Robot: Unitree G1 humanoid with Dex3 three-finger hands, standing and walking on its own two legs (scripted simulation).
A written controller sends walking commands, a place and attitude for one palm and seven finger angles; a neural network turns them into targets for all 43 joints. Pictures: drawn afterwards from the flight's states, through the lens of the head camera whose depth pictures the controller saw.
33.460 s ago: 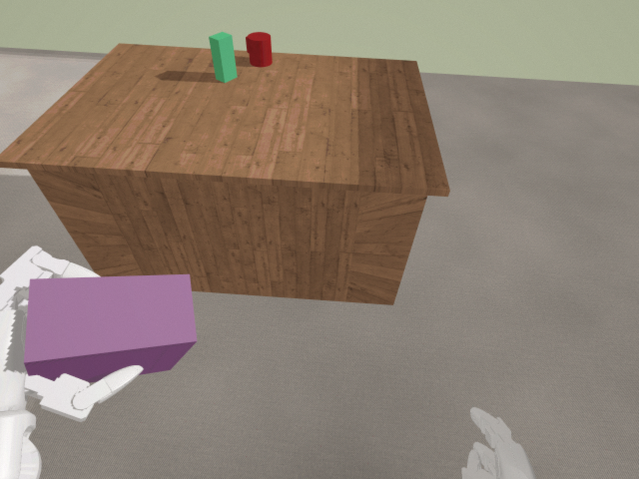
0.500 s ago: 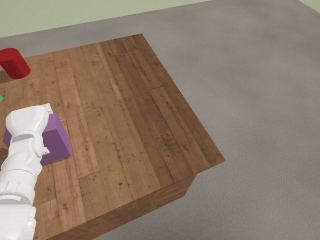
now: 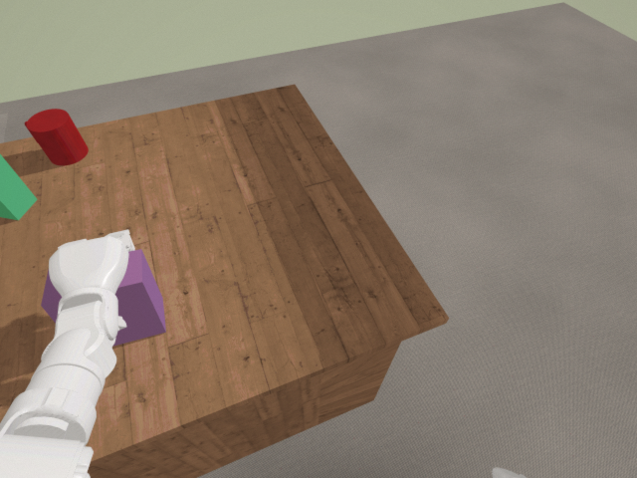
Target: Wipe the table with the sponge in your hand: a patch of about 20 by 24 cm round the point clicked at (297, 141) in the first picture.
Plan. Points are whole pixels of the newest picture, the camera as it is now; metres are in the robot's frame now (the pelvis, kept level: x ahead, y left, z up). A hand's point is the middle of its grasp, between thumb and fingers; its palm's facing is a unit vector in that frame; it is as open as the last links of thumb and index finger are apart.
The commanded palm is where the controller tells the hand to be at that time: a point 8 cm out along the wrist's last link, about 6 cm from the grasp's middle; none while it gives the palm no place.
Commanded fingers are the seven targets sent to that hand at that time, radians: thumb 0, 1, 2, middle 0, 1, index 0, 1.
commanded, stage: wipe back along the first lane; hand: left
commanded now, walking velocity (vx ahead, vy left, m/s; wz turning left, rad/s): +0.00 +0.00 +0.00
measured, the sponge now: (115, 310) +0.34 +0.33 -0.06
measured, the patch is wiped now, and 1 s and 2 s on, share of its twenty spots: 1.00 1.00 1.00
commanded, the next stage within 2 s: lift the sponge slowly off the table in 1.02 s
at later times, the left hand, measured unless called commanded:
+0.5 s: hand (114, 316) +0.31 +0.30 +0.00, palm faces -0.07 -0.03 -1.00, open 10.7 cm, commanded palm +0.27 +0.28 +0.03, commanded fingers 0.00 0.10 1.30 -1.20 -1.60 -1.20 -1.60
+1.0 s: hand (117, 354) +0.26 +0.28 +0.00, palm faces -0.05 -0.06 -1.00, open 10.7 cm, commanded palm +0.21 +0.26 +0.03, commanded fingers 0.00 0.10 1.30 -1.20 -1.60 -1.20 -1.60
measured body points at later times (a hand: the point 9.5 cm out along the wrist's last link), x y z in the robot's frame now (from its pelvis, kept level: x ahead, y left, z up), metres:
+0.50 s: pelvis +0.01 -0.01 +0.00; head +0.04 -0.02 +0.45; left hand +0.30 +0.30 +0.05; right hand +0.18 -0.26 -0.11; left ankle -0.03 +0.09 -0.72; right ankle +0.01 -0.14 -0.72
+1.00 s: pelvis +0.00 -0.01 +0.00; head +0.01 -0.03 +0.45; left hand +0.25 +0.28 +0.05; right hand +0.21 -0.23 -0.09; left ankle -0.03 +0.09 -0.72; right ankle +0.01 -0.14 -0.72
